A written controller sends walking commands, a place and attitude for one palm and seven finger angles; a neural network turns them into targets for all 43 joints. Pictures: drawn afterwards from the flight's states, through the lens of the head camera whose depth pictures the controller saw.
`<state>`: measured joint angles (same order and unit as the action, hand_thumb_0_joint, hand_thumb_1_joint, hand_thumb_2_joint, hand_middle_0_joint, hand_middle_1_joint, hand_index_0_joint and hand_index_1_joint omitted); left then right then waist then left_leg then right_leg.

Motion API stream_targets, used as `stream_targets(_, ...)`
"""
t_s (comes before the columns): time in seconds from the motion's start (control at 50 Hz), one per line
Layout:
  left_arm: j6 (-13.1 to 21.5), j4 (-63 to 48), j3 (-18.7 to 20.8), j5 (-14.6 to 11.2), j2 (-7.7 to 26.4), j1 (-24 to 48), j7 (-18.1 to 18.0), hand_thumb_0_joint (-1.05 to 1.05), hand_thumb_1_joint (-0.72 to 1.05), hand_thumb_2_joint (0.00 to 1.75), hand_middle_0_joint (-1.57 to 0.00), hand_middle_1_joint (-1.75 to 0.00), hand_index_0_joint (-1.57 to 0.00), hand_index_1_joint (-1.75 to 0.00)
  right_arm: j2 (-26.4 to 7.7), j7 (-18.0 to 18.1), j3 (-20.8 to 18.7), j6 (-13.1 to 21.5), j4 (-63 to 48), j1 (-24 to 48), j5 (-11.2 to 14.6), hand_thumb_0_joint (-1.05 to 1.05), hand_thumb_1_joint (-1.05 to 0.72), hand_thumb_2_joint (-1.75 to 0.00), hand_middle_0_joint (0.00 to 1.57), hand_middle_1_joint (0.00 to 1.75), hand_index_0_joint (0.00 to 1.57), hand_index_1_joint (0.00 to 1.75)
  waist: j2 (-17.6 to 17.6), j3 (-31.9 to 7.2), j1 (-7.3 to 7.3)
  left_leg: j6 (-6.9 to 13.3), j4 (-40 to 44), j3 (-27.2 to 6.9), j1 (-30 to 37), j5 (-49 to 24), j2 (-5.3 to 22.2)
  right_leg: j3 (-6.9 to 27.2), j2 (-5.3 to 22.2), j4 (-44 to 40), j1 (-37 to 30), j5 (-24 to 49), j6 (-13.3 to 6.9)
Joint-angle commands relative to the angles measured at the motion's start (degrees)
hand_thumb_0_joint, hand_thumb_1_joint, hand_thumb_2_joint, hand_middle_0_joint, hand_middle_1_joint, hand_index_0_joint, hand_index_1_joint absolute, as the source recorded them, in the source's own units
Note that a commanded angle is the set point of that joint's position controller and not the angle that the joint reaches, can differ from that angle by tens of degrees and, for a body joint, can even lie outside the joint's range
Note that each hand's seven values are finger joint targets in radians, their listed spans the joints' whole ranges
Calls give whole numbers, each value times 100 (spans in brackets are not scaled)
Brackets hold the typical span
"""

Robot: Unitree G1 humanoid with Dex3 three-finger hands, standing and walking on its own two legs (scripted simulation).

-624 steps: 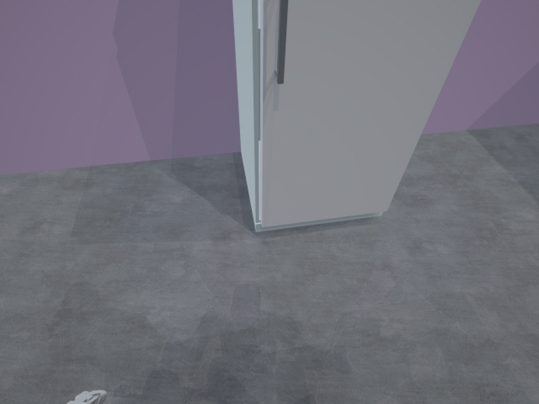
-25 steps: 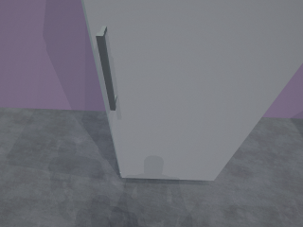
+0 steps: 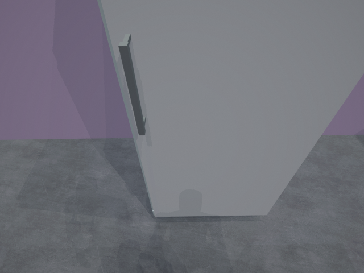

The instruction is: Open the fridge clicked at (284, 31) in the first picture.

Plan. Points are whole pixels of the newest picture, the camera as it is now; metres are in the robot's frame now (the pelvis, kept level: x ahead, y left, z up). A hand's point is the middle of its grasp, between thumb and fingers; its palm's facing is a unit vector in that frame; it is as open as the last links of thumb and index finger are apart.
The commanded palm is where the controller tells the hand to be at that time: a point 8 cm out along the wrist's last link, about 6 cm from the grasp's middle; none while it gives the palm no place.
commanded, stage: come to a stop and stand still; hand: left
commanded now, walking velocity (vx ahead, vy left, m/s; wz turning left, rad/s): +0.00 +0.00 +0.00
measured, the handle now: (135, 91) +0.48 +0.14 +0.16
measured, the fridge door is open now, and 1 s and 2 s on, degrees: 0 0 0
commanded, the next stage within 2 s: look again from close up in 0.08 s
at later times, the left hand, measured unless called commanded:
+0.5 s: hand out of the picture +0.00 +0.16 -0.18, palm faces +0.01 -0.99 -0.15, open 7.4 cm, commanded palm none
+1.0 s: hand out of the picture +0.01 +0.16 -0.17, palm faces -0.01 -0.98 -0.18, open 7.4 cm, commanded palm +0.11 +0.21 -0.06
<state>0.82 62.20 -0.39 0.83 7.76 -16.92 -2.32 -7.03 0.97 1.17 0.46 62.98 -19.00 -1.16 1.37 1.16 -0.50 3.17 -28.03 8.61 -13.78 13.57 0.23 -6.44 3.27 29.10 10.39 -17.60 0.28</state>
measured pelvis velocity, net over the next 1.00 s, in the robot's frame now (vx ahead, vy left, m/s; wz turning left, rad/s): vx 0.01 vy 0.00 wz -0.02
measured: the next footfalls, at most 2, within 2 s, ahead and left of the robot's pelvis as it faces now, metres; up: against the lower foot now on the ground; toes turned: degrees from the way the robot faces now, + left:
none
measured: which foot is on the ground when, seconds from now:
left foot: down 0.00-1.00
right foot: down 0.00-1.00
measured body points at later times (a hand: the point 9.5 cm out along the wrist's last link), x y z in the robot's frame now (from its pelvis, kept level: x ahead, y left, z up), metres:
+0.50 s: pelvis +0.01 +0.01 +0.00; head +0.02 +0.01 +0.45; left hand +0.00 +0.21 -0.16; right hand +0.01 -0.22 -0.15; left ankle +0.02 +0.08 -0.74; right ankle -0.02 -0.12 -0.74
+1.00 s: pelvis +0.01 +0.00 +0.00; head +0.03 +0.00 +0.45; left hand +0.01 +0.21 -0.16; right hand +0.00 -0.21 -0.16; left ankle +0.02 +0.08 -0.74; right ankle -0.02 -0.12 -0.74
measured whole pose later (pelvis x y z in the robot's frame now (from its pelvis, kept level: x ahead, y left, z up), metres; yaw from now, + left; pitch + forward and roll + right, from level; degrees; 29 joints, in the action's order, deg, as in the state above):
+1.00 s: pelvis +0.01 +0.00 +0.00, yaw -1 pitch -1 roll +0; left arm 0.7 64.2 -0.5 1.1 7.7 -16.6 -2.4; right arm -7.9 1.4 0.8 0.9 65.0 -16.3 -0.8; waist -0.3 2.2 -0.1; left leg 2.9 -24.7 9.6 -11.1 13.2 0.5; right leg -5.5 2.6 24.9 7.8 -16.4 0.6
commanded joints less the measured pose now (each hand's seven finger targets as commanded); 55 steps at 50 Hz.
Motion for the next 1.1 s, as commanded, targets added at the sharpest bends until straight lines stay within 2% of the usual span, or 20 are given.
stream_targets(0.0,69,-125,62,8,466,-470,-27,0,90,90,-20,-30,-20,-30,-515,19,-131,140,-142,-286,16,0,-90,-90,20,30,20,30,-186,341,76,-6,861,-872,-82,-189,696,495,326,-588,265,407,-256)
stream_targets(0.14,64,-46,63,2,513,-487,-19,0,90,90,-20,-30,-20,-30,-591,37,-133,161,-87,-161,33,0,-90,-90,20,30,20,30,-26,229,68,-24,840,-787,180,-575,712,550,362,-648,220,652,-234)
stream_targets(0.2,71,-8,64,16,521,-498,-19,0,90,90,-20,-30,-20,-30,-586,45,-136,161,-58,-118,40,0,-90,-90,20,30,20,30,-153,218,64,-22,795,-764,269,-753,719,549,366,-692,179,807,-221)
stream_targets(0.3,65,38,63,20,515,-539,-21,0,90,90,-20,-30,-20,-30,-612,63,-136,171,-22,-67,43,0,-90,-90,20,30,20,30,-73,179,72,-20,792,-740,400,-984,744,558,373,-716,137,954,-208)
stream_targets(0.48,38,84,61,13,504,-500,-11,0,90,90,-20,-30,-20,-30,-655,68,-146,156,18,-24,40,0,-90,-90,20,30,20,30,-99,288,62,-37,946,-762,380,-715,760,570,371,-785,185,746,-201)
stream_targets(0.56,30,84,69,12,515,-509,-10,0,90,90,-20,-30,-20,-30,-658,69,-151,163,36,-17,35,0,-90,-90,20,30,20,30,-40,294,83,-34,965,-763,392,-750,758,557,374,-785,166,751,-192)
stream_targets(0.6,38,71,77,25,530,-498,-9,0,90,90,-20,-30,-20,-30,-641,70,-155,165,35,-37,43,0,-90,-90,20,30,20,30,-176,224,92,-20,919,-752,416,-885,771,556,382,-790,89,875,-194)
stream_targets(0.66,33,70,84,10,530,-487,-9,0,90,90,-20,-30,-20,-30,-656,73,-153,172,52,-45,37,0,-90,-90,20,30,20,30,-73,194,86,-31,946,-754,448,-902,772,556,382,-774,107,832,-197)
stream_targets(0.72,36,58,94,18,548,-465,-12,0,90,90,-20,-30,-20,-30,-671,78,-152,179,61,-60,41,0,-90,-90,20,30,20,30,-160,210,90,-25,914,-745,439,-1070,771,550,389,-763,63,947,-196)
stream_targets(0.76,21,72,92,6,527,-469,-12,0,90,90,-20,-30,-20,-30,-658,78,-156,175,76,-69,35,0,-90,-90,20,30,20,30,-53,198,91,-29,978,-763,468,-919,786,556,376,-762,110,788,-192)
stream_targets(0.8,25,66,92,20,543,-478,-13,0,90,90,-20,-30,-20,-30,-620,79,-158,169,89,-77,39,0,-90,-90,20,30,20,30,-177,255,106,-16,957,-756,432,-949,785,551,389,-796,87,864,-196)
stream_targets(0.94,36,81,94,12,540,-463,-13,0,90,90,-20,-30,-20,-30,-619,77,-162,166,102,-81,36,0,-90,-90,20,30,20,30,-165,281,84,-44,967,-715,463,-882,775,593,389,-830,145,861,-206)
stream_targets(0.96,95,168,2,83,596,-583,-219,0,90,90,-20,-30,-20,-30,-912,15,-165,153,-289,289,97,0,-90,-90,20,30,20,30,-305,548,118,-200,-50,-767,-15,-1624,881,829,526,-865,424,1701,-155)
stream_targets(0.98,1249,-8791,664,-1019,1894,3458,-218,0,88,89,-20,-32,-20,-32,-1822,235,-325,938,-2409,153,354,0,-90,-90,20,30,20,30,768,-2432,-572,-289,336,-959,1826,-1984,173,275,-182,-237,54,1938,-202)
stream_targets(1.0,1167,-8855,1061,-696,2425,2698,-535,0,85,88,-20,-33,-20,-33,-1324,415,-67,1384,-2165,699,380,0,-90,-90,20,30,20,30,1593,-2197,-116,-429,358,-832,2031,-2160,371,361,-196,162,320,1084,-233)
stream_targets(1.02,384,-7159,-34,-621,612,-328,-601,0,83,87,-21,-34,-21,-34,-1088,316,-145,1701,-2269,492,323,0,-90,-90,20,30,20,30,1299,-1736,3,-482,656,-1093,1553,-2309,557,99,-206,511,803,182,-229)
stream_targets(1.04,-25,-6447,-425,-815,-187,-826,-605,0,81,86,-21,-36,-21,-36,-1078,318,-180,1773,-1953,384,440,0,-90,-90,20,30,20,30,598,-958,-133,-406,673,-1156,964,-1688,457,90,-238,498,1085,34,-117)
stream_targets(1.06,223,-7164,-397,-933,-29,-193,-519,0,78,85,-21,-37,-21,-37,-1334,318,-305,1851,-2317,529,454,0,-90,-90,20,30,20,30,301,-389,-191,-315,442,-1143,534,-908,395,65,-235,220,1212,113,-97)
stream_targets(1.08,508,-7137,-18,-888,380,-137,-457,0,76,84,-21,-39,-21,-39,-1504,318,-414,1915,-2411,546,363,0,-90,-90,20,30,20,30,-27,-382,-289,-273,98,-1134,237,-556,276,49,-262,11,1320,328,-107)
